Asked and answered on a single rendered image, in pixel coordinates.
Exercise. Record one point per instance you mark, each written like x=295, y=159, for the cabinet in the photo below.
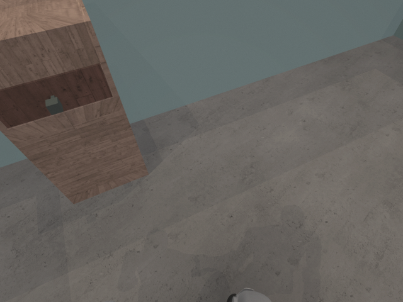
x=83, y=151

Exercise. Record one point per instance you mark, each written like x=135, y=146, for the handle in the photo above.
x=54, y=105

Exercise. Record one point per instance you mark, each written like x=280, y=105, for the right robot shin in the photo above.
x=246, y=289

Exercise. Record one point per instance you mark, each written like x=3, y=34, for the drawer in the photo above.
x=26, y=102

